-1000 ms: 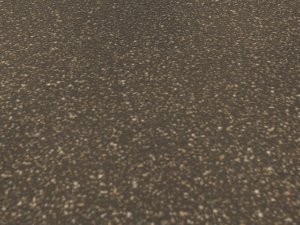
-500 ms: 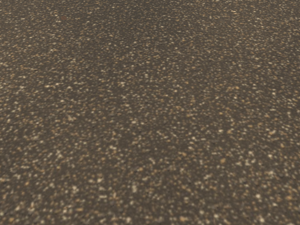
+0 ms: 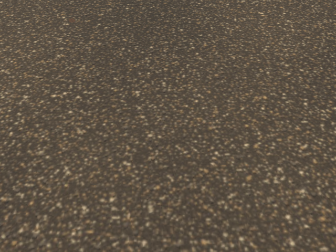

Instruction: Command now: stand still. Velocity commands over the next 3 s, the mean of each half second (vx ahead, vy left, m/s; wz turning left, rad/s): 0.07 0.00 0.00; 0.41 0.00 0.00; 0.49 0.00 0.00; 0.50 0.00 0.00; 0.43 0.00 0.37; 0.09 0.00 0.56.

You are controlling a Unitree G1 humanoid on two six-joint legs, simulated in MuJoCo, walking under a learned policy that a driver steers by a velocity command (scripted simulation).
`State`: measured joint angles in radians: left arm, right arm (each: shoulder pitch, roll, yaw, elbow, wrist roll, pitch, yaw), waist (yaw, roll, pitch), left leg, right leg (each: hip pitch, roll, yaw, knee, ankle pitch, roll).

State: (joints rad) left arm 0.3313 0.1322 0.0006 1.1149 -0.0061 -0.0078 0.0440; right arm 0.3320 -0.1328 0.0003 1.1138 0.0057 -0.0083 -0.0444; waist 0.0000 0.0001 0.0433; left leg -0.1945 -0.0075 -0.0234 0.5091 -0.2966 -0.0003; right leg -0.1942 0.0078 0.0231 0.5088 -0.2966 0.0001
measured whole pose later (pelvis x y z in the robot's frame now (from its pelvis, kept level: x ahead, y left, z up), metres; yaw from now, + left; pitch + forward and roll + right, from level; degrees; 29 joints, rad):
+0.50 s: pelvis +0.01 +0.00 -0.01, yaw +0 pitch +0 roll +0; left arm 0.42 0.14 0.01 1.10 -0.03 -0.06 0.04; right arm 0.42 -0.14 -0.01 1.10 0.03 -0.06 -0.04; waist 0.00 0.00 -0.02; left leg -0.25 -0.02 -0.03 0.62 -0.44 0.05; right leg -0.25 0.01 0.03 0.62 -0.45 -0.05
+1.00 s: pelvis +0.21 -0.11 +0.01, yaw +0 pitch +1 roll +1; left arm 0.38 0.18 0.01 1.01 0.00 -0.12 -0.04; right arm 0.27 -0.25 -0.04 0.92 0.03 -0.11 -0.02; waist 0.02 0.03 -0.04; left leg -0.57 0.07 -0.02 1.22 -0.17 0.08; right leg -0.18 0.04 -0.04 0.40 -0.23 -0.07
